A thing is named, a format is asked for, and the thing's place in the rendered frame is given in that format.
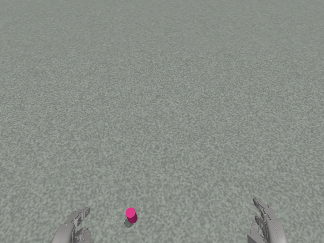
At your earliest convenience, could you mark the right robot hand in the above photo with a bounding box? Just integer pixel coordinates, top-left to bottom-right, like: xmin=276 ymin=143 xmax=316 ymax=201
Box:
xmin=247 ymin=197 xmax=289 ymax=243

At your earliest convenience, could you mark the left robot hand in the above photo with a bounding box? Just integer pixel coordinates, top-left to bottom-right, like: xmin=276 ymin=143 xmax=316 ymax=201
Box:
xmin=51 ymin=207 xmax=94 ymax=243

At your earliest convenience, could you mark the can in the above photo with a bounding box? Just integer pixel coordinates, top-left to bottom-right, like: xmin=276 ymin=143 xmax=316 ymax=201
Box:
xmin=126 ymin=208 xmax=137 ymax=223

